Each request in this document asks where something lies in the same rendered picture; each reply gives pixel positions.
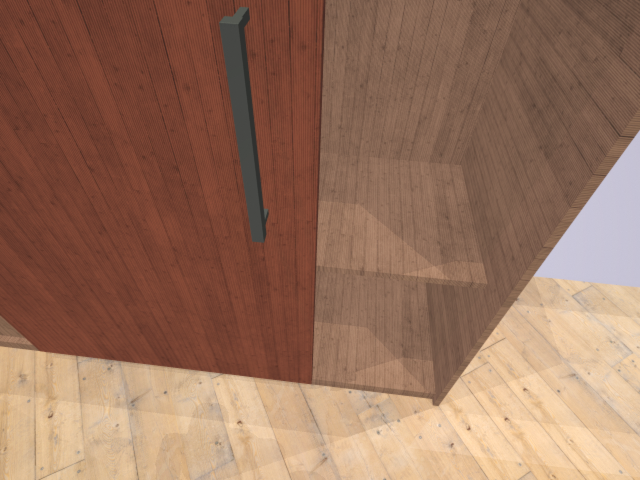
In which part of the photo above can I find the wardrobe door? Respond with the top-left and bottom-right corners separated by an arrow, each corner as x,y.
0,0 -> 326,384
0,316 -> 24,337

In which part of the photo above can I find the handle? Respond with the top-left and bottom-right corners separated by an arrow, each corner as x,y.
219,7 -> 269,243

